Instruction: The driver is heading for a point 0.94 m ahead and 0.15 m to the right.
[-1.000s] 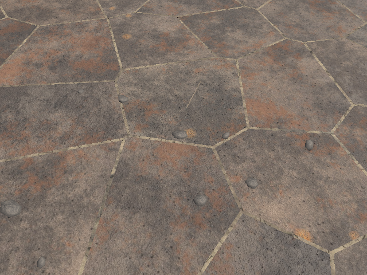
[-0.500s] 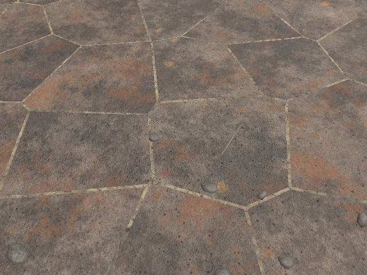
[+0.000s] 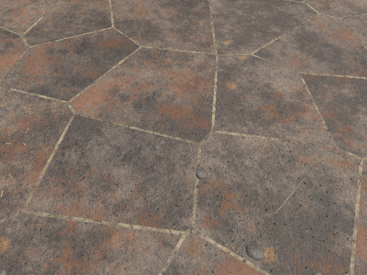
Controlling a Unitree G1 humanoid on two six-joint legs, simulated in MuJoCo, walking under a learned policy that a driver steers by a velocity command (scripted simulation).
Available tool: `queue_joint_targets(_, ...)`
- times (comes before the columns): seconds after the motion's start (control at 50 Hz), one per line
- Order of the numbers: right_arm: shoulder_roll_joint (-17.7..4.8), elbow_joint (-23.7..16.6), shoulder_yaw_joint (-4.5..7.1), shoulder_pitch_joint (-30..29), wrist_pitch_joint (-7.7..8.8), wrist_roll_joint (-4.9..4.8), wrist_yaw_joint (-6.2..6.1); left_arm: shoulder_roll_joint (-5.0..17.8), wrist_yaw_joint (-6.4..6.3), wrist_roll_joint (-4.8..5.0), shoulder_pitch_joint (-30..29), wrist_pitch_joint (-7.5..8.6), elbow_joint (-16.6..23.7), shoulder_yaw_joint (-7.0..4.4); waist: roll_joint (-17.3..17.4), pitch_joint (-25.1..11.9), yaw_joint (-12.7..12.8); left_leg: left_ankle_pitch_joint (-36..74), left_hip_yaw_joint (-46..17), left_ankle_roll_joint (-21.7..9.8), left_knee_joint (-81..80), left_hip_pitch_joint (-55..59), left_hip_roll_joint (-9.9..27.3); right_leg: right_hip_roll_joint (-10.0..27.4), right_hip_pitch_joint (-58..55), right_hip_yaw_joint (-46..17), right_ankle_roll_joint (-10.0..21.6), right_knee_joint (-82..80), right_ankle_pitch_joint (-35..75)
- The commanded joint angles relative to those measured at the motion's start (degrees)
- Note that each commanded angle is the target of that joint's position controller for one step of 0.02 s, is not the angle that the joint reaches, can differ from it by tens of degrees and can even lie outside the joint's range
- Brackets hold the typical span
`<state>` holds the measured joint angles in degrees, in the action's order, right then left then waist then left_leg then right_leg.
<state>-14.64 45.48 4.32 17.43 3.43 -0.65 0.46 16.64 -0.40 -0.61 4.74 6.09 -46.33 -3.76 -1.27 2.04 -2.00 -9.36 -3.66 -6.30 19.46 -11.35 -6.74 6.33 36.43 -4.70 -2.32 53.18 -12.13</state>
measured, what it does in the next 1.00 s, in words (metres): walks ahead: right foot, then left foot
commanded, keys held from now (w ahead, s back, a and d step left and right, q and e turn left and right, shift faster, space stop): w+q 0.38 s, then w+e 0.62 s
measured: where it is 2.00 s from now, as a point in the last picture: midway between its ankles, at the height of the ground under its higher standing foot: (190, 156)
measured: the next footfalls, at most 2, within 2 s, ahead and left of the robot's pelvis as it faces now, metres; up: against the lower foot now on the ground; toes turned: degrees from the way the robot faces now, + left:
right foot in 0.24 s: +0.33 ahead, -0.14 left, +0.00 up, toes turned +12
left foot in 0.72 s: +0.50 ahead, +0.18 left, +0.00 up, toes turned +11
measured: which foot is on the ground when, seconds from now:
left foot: down 0.00-0.24, up 0.26-0.70, down 0.72-1.00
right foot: up 0.00-0.22, down 0.24-0.72, up 0.74-1.00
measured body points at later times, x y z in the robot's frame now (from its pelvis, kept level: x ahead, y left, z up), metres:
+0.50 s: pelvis +0.28 -0.04 +0.00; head +0.31 -0.04 +0.45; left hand +0.24 +0.24 -0.12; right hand +0.51 -0.26 -0.10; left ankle +0.30 +0.13 -0.68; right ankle +0.29 -0.15 -0.75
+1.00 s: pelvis +0.51 +0.06 +0.00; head +0.53 +0.07 +0.45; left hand +0.65 +0.34 -0.10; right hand +0.58 -0.22 -0.12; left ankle +0.46 +0.17 -0.75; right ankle +0.63 -0.09 -0.68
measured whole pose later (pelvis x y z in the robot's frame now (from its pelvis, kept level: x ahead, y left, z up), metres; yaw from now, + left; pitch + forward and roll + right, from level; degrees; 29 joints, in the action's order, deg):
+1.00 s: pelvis +0.51 +0.06 +0.00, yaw +2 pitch +1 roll +2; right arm -15.4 46.2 4.7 18.7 5.3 0.8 0.0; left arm 18.0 1.0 1.4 9.7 1.7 -43.9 -4.3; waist -2.9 0.6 -2.9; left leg -12.4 9.3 -0.9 15.3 -4.2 -0.2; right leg 6.2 39.5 -2.7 -0.9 54.7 -7.2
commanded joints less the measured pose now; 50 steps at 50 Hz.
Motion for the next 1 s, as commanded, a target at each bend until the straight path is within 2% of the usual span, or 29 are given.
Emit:
queue_joint_targets(0.02,-10.3,-4.4,2.59,-0.8,0.62,-0.38,-1.21,2.6,-0.05,-0.23,-3.1,0.10,4.0,-0.43,4.4,-2.0,0.4,13.6,-9.4,-8.0,-6.7,-3.5,11.6,-2.9,-3.7,2.3,-1.4,-12.3,11.6)
queue_joint_targets(0.06,-10.3,-3.9,2.63,1.0,0.31,-0.48,-1.29,2.1,0.38,0.30,-6.7,0.38,5.4,-0.12,5.6,-1.9,-1.3,9.7,-9.8,-6.4,-6.0,-4.1,11.0,-4.8,-6.7,2.8,-1.1,-19.1,17.4)
queue_joint_targets(0.14,-9.5,-3.0,2.49,3.7,-0.25,-0.88,-1.51,4.6,1.22,1.04,-9.5,1.16,7.5,-0.65,6.8,-2.0,-2.0,5.5,-15.9,-5.3,-1.1,2.0,13.5,-5.9,-7.7,0.5,0.2,-25.2,15.6)
queue_joint_targets(0.18,-9.7,-3.3,2.61,3.2,-0.63,-0.63,-1.87,6.1,1.60,1.17,-7.9,1.89,7.5,-1.17,8.2,-2.4,-0.6,6.7,-19.2,-4.8,2.5,4.8,14.9,-6.1,-9.8,0.2,1.6,-26.4,10.4)
queue_joint_targets(0.2,-9.5,-3.7,2.51,2.4,-0.83,-0.56,-1.93,6.7,1.58,1.15,-4.8,2.25,6.8,-1.54,9.1,-3.2,1.2,8.6,-19.9,-4.1,4.9,5.0,14.5,-6.4,-13.8,1.0,2.7,-27.8,9.2)
queue_joint_targets(0.22,-8.0,-4.4,1.95,1.5,-0.83,-0.40,-1.84,8.2,1.31,0.65,0.8,2.58,5.4,-2.36,8.7,-6.6,4.1,11.7,-18.5,-2.5,10.7,3.5,11.7,-5.5,-22.7,1.1,4.5,-29.2,9.7)
queue_joint_targets(0.24,-5.1,-5.7,0.76,0.9,-0.60,0.31,-1.55,11.1,0.87,-0.33,9.6,2.71,4.6,-3.21,4.4,-14.2,8.0,6.7,-14.3,-0.4,25.2,-3.4,8.3,3.0,-37.5,-6.4,8.1,-27.2,7.9)
queue_joint_targets(0.26,-1.7,-7.0,-0.23,9.1,-0.06,-1.26,-1.53,15.4,0.79,-0.80,16.3,1.78,2.7,-4.41,-14.0,-22.3,5.4,-18.7,-6.4,4.0,44.4,-24.4,0.0,16.2,-58.3,-31.4,17.5,-30.6,-2.5)
queue_joint_targets(0.28,-6.7,-6.3,0.25,9.9,0.04,-1.71,-1.65,11.0,1.13,0.78,15.8,1.41,3.0,-3.40,-14.0,-20.6,5.8,-24.7,-7.4,4.6,53.3,-32.7,4.2,18.5,-58.1,-40.6,17.5,-34.3,-14.8)
queue_joint_targets(0.3,-10.5,-6.6,1.27,4.4,-0.27,-1.56,-1.60,7.0,0.92,0.95,13.1,0.99,4.0,-2.32,-7.6,-12.8,7.2,-19.6,-7.0,5.0,56.1,-35.2,6.6,16.1,-51.1,-32.2,14.9,-35.5,-16.4)
queue_joint_targets(0.32,-10.5,-7.5,1.40,0.6,-0.62,-0.98,-1.68,6.0,0.81,0.43,9.9,0.46,4.5,-1.82,-3.3,-7.8,6.5,-15.3,-4.7,5.3,55.4,-33.6,8.7,13.7,-43.3,-24.1,13.1,-36.4,-10.3)
queue_joint_targets(0.34,-9.7,-8.3,1.54,-1.7,-0.64,-0.29,-1.53,5.0,0.82,0.06,7.8,0.17,4.2,-1.46,-2.3,-4.0,5.4,-12.4,-4.3,5.3,52.7,-32.2,10.3,11.5,-36.8,-18.8,12.7,-38.0,-4.1)
queue_joint_targets(0.38,-7.5,-8.7,1.53,-0.7,-1.25,-0.98,-0.94,3.9,0.75,-0.20,6.5,0.38,3.6,-1.08,-5.0,-2.4,3.2,-9.9,-3.5,5.0,49.3,-27.8,12.8,8.6,-30.6,-10.9,11.9,-40.9,1.8)
queue_joint_targets(0.44,-3.8,-9.7,0.38,-2.2,-1.33,-0.40,-0.92,5.4,1.41,0.41,9.1,1.15,1.1,-1.46,-3.5,-1.6,2.7,-8.2,-2.7,5.4,41.6,-27.2,12.6,8.0,-28.2,-7.2,14.9,-44.0,7.8)
queue_joint_targets(0.5,-3.2,-11.1,-0.50,-7.2,-0.19,0.50,-0.34,7.3,1.42,1.45,9.0,0.53,0.6,-1.81,-2.4,-1.1,3.1,-0.3,0.4,6.0,29.5,-26.3,13.3,6.6,-28.5,-3.5,15.4,-44.9,13.3)
queue_joint_targets(0.56,-2.8,-12.1,-1.03,-13.5,0.97,0.03,0.52,9.0,1.23,2.13,12.0,-0.42,-0.3,-2.13,-2.6,-0.4,5.4,6.5,2.8,7.0,18.4,-20.9,10.7,4.7,-27.4,-0.9,14.0,-43.9,14.6)
queue_joint_targets(0.62,-4.4,-13.4,-0.66,-17.1,1.68,-0.64,1.14,10.0,1.06,2.63,15.5,-1.31,-1.6,-2.29,-3.9,-0.3,6.1,6.2,2.7,6.8,12.7,-18.0,9.1,6.7,-30.2,-3.5,13.1,-41.2,13.0)
queue_joint_targets(0.66,-6.2,-13.0,0.11,-15.1,2.17,-0.77,1.25,10.5,0.77,2.83,15.4,-1.91,-2.0,-2.37,-5.0,-1.2,3.6,5.1,2.5,5.5,8.5,-12.3,8.4,7.6,-30.8,-5.1,11.6,-38.0,12.2)
queue_joint_targets(0.68,-7.5,-11.8,0.90,-11.1,2.26,-0.53,0.99,10.1,0.62,2.79,15.0,-2.07,-2.0,-2.16,-4.7,-3.2,1.0,5.4,3.2,4.4,6.4,-5.1,7.6,6.3,-29.4,-4.2,10.3,-34.0,15.6)
queue_joint_targets(0.7,-10.1,-9.9,2.23,-4.1,2.28,0.10,0.38,8.1,0.63,2.34,15.2,-1.97,-1.9,-1.44,-3.5,-7.6,-2.2,5.5,2.1,2.7,6.3,6.1,9.1,3.1,-25.9,-1.7,8.4,-24.9,17.5)
queue_joint_targets(0.72,-14.6,-9.0,3.46,5.8,2.04,1.47,-0.48,3.6,0.68,0.69,14.6,-1.67,0.2,0.23,4.3,-16.8,-6.2,6.4,-10.0,-1.3,8.1,22.0,21.5,-1.3,-15.1,1.8,5.5,-6.4,3.0)
queue_joint_targets(0.74,-17.8,-8.2,3.85,7.7,1.31,2.04,-0.32,-0.5,0.58,1.83,20.6,-0.70,1.6,1.45,19.3,-22.6,-3.2,-3.9,-32.3,-9.1,1.9,33.1,32.7,-7.3,2.7,2.8,3.3,10.3,-22.2)
queue_joint_targets(0.76,-12.6,-7.9,2.73,7.0,1.33,1.45,-0.10,5.7,0.49,3.22,18.5,-0.56,0.7,-0.12,13.4,-18.4,-4.5,-12.1,-33.6,-8.9,-1.1,28.9,30.8,-4.6,8.2,-1.6,3.1,17.9,-21.1)
queue_joint_targets(0.78,-9.7,-7.9,1.69,3.9,1.55,0.73,-0.05,7.7,0.52,3.49,14.9,-0.69,1.6,-0.84,11.2,-11.5,-3.9,-11.2,-24.9,-6.9,-2.0,23.1,28.7,-2.6,10.5,-1.3,3.6,19.1,-16.0)
queue_joint_targets(0.8,-7.6,-7.9,0.96,0.2,1.74,0.76,0.17,7.1,0.33,2.99,13.3,-1.12,1.6,-0.93,8.6,-8.2,-2.1,-7.3,-18.9,-5.6,-3.6,16.8,26.0,-0.7,8.6,-0.6,3.3,17.9,-11.5)
queue_joint_targets(0.84,-5.1,-7.3,0.38,-4.5,2.25,1.20,0.45,5.5,0.47,2.34,13.0,-2.42,1.7,-1.20,9.2,-3.5,1.0,-0.1,-10.1,-4.4,-7.6,7.5,23.0,1.5,4.0,-1.0,2.7,14.2,-6.3)
queue_joint_targets(0.88,-5.6,-6.4,0.87,-5.7,3.01,1.35,0.24,3.2,0.69,2.45,12.4,-3.58,2.5,-0.86,7.7,-2.1,2.4,6.1,-5.0,-4.8,-10.2,4.2,22.8,1.9,2.6,-0.7,2.0,12.6,-3.4)
queue_joint_targets(0.92,-6.7,-5.3,1.43,-5.4,3.36,1.49,-0.27,2.5,0.82,2.12,10.4,-4.18,3.7,-0.77,5.8,-1.1,2.7,10.2,-0.9,-5.2,-11.4,4.1,23.1,2.0,4.2,-1.0,1.3,9.1,0.2)
queue_joint_targets(1.0,-8.9,-3.7,2.19,-4.3,3.00,1.28,-1.04,1.4,2.17,1.87,4.4,-4.05,5.9,-0.09,4.7,0.5,1.1,11.7,7.5,-3.7,-12.1,4.9,21.7,1.2,2.7,1.1,1.6,-4.2,11.4)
